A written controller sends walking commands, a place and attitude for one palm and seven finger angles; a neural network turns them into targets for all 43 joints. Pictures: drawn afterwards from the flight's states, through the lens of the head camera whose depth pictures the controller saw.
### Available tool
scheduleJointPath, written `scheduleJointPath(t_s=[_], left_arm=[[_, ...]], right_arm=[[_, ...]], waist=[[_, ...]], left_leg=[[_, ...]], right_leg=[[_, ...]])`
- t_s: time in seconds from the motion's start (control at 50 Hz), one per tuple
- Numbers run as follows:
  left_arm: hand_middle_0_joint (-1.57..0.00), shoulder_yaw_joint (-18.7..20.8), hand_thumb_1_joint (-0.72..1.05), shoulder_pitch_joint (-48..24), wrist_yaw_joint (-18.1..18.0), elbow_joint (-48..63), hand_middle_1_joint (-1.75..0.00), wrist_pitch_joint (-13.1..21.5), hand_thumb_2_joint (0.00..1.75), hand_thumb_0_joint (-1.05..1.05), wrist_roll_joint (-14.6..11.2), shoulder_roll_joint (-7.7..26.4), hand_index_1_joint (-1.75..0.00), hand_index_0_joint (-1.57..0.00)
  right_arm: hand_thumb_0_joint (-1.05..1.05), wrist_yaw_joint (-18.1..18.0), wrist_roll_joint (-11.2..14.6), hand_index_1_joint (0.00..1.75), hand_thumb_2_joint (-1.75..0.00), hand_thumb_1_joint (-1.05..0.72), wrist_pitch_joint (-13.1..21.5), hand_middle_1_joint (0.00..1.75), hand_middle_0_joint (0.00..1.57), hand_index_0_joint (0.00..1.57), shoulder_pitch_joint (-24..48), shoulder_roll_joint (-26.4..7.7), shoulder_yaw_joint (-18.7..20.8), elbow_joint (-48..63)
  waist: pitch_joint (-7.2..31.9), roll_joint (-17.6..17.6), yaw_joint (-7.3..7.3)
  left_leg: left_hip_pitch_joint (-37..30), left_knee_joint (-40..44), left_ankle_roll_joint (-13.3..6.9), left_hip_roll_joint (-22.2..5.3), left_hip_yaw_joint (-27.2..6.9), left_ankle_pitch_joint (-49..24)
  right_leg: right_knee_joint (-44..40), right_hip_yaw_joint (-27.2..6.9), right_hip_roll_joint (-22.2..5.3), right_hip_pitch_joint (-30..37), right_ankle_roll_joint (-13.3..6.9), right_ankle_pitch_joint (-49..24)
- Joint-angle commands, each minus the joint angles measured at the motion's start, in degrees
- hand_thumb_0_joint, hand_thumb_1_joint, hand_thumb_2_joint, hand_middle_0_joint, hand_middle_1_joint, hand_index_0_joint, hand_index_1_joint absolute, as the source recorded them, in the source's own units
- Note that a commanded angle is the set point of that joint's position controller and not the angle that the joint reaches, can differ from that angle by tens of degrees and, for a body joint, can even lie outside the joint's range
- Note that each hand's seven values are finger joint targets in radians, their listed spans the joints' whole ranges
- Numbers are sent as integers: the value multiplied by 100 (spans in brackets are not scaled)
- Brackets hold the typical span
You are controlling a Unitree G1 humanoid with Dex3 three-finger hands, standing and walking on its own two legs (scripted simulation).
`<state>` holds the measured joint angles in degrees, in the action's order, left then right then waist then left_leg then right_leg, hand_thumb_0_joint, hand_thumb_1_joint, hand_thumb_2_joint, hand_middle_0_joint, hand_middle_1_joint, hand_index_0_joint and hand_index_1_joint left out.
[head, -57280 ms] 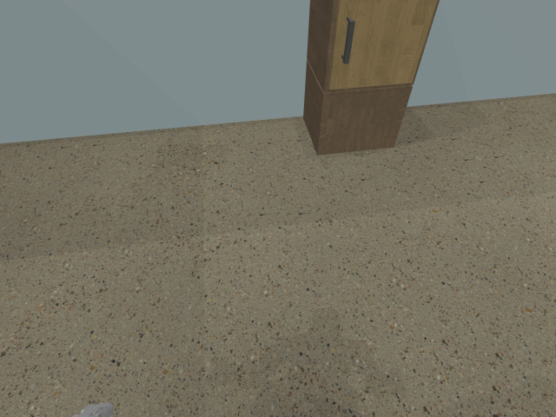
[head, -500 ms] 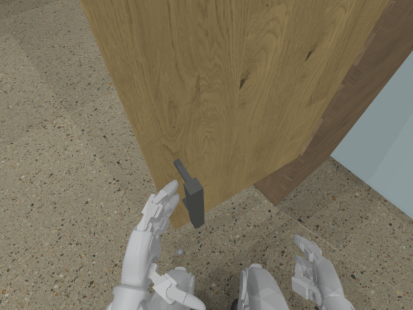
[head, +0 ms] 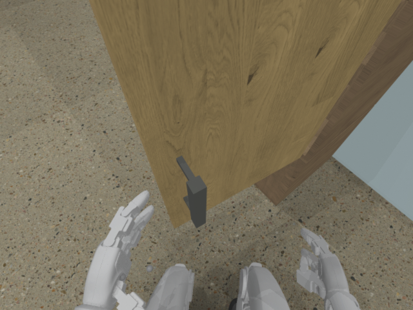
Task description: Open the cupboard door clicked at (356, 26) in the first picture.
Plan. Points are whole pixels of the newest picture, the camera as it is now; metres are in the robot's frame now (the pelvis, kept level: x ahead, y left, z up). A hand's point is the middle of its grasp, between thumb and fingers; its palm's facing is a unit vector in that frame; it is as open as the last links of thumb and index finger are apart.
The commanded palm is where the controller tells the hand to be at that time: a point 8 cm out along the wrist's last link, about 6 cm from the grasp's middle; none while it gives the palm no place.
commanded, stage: slide the hand sideways off the handle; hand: left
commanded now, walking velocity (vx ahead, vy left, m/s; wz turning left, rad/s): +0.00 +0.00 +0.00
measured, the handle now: (191, 195) +0.31 +0.06 +0.04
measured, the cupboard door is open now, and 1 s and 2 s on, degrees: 81 81 81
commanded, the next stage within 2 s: draw the hand back to the body in 0.02 s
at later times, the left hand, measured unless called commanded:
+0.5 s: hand (105, 261) +0.19 +0.15 +0.13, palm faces -0.08 -1.00 -0.05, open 16.3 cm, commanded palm +0.15 +0.21 +0.14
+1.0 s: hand out of the picture +0.21 +0.23 +0.22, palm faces +0.28 -0.88 -0.39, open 12.9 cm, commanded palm +0.17 +0.28 +0.26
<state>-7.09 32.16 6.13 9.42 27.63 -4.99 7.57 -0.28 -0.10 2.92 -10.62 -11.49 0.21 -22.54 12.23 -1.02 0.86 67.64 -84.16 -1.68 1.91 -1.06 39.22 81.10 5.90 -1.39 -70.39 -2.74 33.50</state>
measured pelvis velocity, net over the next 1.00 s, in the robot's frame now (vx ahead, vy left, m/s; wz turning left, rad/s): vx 0.04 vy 0.02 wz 0.00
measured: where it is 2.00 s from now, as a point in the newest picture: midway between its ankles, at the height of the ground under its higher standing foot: outside the picture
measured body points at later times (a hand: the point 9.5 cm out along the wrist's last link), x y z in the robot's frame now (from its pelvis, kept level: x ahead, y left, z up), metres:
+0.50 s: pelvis +0.01 +0.01 +0.05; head +0.06 +0.01 +0.50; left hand +0.19 +0.20 +0.13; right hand +0.20 -0.22 -0.01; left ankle +0.01 +0.10 -0.59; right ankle +0.05 -0.10 -0.59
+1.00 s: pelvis +0.04 +0.02 +0.13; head +0.02 +0.00 +0.58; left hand +0.19 +0.28 +0.25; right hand +0.22 -0.20 +0.06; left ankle +0.01 +0.10 -0.59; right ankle +0.05 -0.10 -0.59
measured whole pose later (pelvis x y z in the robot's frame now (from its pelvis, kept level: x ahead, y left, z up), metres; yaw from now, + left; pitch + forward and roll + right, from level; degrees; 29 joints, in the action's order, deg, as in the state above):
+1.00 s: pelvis +0.04 +0.02 +0.13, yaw +0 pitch +2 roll -1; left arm 7.0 35.9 -7.9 24.5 -1.4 -2.2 18.1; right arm -7.1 1.9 3.8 -17.0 -12.9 -3.5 -26.4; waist 6.3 -4.3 2.5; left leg 20.0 -43.5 -2.9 2.3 -0.8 25.8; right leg 41.2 4.3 -0.4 -22.6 -0.4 21.0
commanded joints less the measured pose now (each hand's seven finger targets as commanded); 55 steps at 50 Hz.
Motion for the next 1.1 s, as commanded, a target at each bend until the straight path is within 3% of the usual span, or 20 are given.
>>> scheduleJointPath(t_s=[0.0, 0.06, 0.1, 0.16, 0.2, 0.32, 0.4, 0.44, 0.5, 0.54, 0.58, 0.6, 0.62, 0.64, 0.66, 0.7, 0.86, 0.9, 1.0, 1.08], left_arm=[[-15, 156, -50, 318, 105, 1336, -30, 449, 30, 0, -205, 242, -30, -15], [-15, 3, -50, 430, 189, 1341, -30, 468, 30, 0, -244, 109, -30, -15], [-15, 129, -50, 448, 199, 1302, -30, 428, 30, 0, -234, 259, -30, -15], [-15, 472, -50, 588, 141, 2093, -30, 326, 30, 0, -271, 662, -30, -15], [-15, 598, -50, 663, 103, 2263, -30, 92, 30, 0, -339, 709, -30, -15], [-15, 613, -50, 613, 237, 2090, -30, -436, 30, 0, -511, 589, -30, -15], [-15, 955, -50, 594, 346, 2091, -30, -558, 30, 0, -638, 884, -30, -15], [-15, 1064, -50, 658, 384, 2233, -30, -577, 30, 0, -708, 929, -30, -15], [-15, 1397, -50, 827, 387, 2270, -30, -656, 30, 0, -829, 1133, -30, -15], [-15, 1380, -43, 849, 429, 2416, -30, -685, 33, 0, -905, 1085, -30, -15], [-16, 1428, -36, 882, 466, 2479, -30, -730, 36, 0, -985, 1068, -30, -16], [-16, 1541, -32, 897, 484, 2383, -30, -769, 37, 0, -1004, 1157, -30, -16], [-16, 1803, -29, 1388, -331, 2573, -30, -1429, 39, 0, -139, 1997, -30, -16], [-16, 1473, -26, 1450, -676, 2836, -30, -1793, 40, 0, -40, 1461, -30, -16], [-16, 1334, -22, 1414, -906, 2721, -30, -2060, 42, 0, 64, 1294, -30, -16], [-16, 1429, -15, 1208, -1180, 2806, -30, -2356, 45, 0, 197, 1452, -30, -16], [-17, 1762, 13, 233, -1538, 2755, -30, -2544, 57, 0, 285, 1736, -30, -17], [-18, 1922, 20, 96, -1540, 2855, -30, -2504, 60, 0, 289, 1845, -30, -18], [-18, 2353, 37, 58, -1500, 2776, -30, -2421, 68, 0, 252, 1992, -30, -18], [-19, 2619, 51, -228, -1427, 2784, -30, -2352, 74, 0, 186, 2031, -30, -19]], right_arm=[[0, -81, 23, 30, -90, -90, 377, 30, 20, 20, 235, -645, 300, 898], [0, -58, 19, 30, -90, -90, 434, 30, 20, 20, 206, -659, 320, 896], [0, -72, 26, 30, -90, -90, 416, 30, 20, 20, 235, -663, 324, 897], [0, -111, 64, 30, -90, -90, 325, 30, 20, 20, 160, -657, 333, 1057], [0, -152, 112, 30, -90, -90, 232, 30, 20, 20, 97, -627, 324, 1115], [0, -302, 213, 30, -90, -90, 146, 30, 20, 20, -20, -691, 268, 1195], [0, -398, 221, 30, -90, -90, 171, 30, 20, 20, -74, -727, 213, 1217], [0, -411, 241, 30, -90, -90, 189, 30, 20, 20, -122, -714, 199, 1259], [0, -422, 267, 30, -90, -90, 194, 30, 20, 20, -121, -707, 194, 1259], [0, -412, 295, 30, -90, -90, 222, 30, 20, 20, -157, -689, 174, 1261], [0, -403, 315, 30, -90, -90, 262, 30, 20, 20, -155, -695, 164, 1254], [0, -411, 322, 30, -90, -90, 274, 30, 20, 20, -146, -699, 179, 1200], [0, -610, 273, 30, -90, -90, 80, 30, 20, 20, -257, -688, 217, 1295], [0, -667, 260, 30, -90, -90, 37, 30, 20, 20, -244, -587, 140, 1382], [0, -681, 239, 30, -90, -90, -8, 30, 20, 20, -318, -567, 100, 1275], [0, -737, 229, 30, -90, -90, -40, 30, 20, 20, -290, -627, 82, 1173], [0, -794, 190, 30, -90, -90, 311, 30, 20, 20, -126, -717, -85, 758], [0, -773, 188, 30, -90, -90, 420, 30, 20, 20, -42, -742, -98, 650], [0, -667, 161, 30, -90, -90, 635, 30, 20, 20, 120, -709, -113, 339], [0, -595, 143, 30, -90, -90, 694, 30, 20, 20, 246, -688, -107, 173]], waist=[[1474, 188, -81], [1444, 198, -134], [1402, 249, -100], [1745, -117, 87], [1722, -27, 63], [884, 314, -202], [679, 181, -146], [650, -63, -98], [609, -13, -35], [539, -236, -59], [421, -263, -73], [371, -106, -92], [750, -347, 303], [391, -523, 114], [118, -533, 61], [57, -200, 41], [-537, -53, 49], [-499, -227, 109], [-682, -186, 225], [-864, -234, 223]], left_leg=[[-458, 1165, 63, 65, -232, -1614], [-507, 1152, 72, 58, -249, -1627], [-393, 1141, 65, 50, -252, -1566], [-925, 1470, 93, 55, -239, -1753], [-1069, 1634, 74, 61, -242, -1839], [-1268, 2085, 28, -2, -252, -1346], [-1488, 2380, 41, -9, -239, -1281], [-1776, 2585, 67, -15, -223, -1394], [-2007, 2800, 66, -19, -215, -1671], [-2274, 2949, 85, -19, -191, -1886], [-2462, 3100, 99, -39, -203, -1995], [-2479, 3107, 81, -53, -208, -2120], [-2806, 3608, 69, -205, -77, -2411], [-2984, 3720, 91, -175, -78, -2488], [-3065, 3817, 98, -208, -114, -2610], [-3375, 3937, 63, -280, -184, -2981], [-4209, 4787, 25, -302, -266, -2633], [-4445, 4957, 36, -304, -275, -2800], [-4796, 5337, 126, -333, -273, -3528], [-5069, 5577, 132, -329, -164, -3691]], right_leg=[[-1121, -549, 157, 1789, 18, -1195], [-1083, -493, 152, 1684, 36, -1238], [-1084, -519, 159, 1697, 20, -1112], [-1216, -497, 169, 2000, 14, -1255], [-1422, -470, 204, 2262, 37, -1370], [-2120, -383, 229, 2425, 128, -819], [-2418, -393, 229, 2722, 107, -648], [-2519, -332, 233, 2849, 102, -785], [-2716, -308, 262, 3237, 96, -1074], [-2821, -264, 262, 3371, 106, -1343], [-2945, -226, 281, 3482, 113, -1452], [-2993, -232, 289, 3588, 118, -1597], [-3268, -548, 77, 4097, 59, -1626], [-3406, -450, 75, 4062, 87, -1708], [-3486, -368, 60, 4132, 97, -1758], [-3672, -305, 99, 4259, 122, -1949], [-4442, -293, 54, 4940, 139, -1783], [-4562, -306, 42, 5181, 130, -1933], [-4847, -282, 60, 5747, 116, -2450], [-5130, -326, 76, 6006, 133, -2728]])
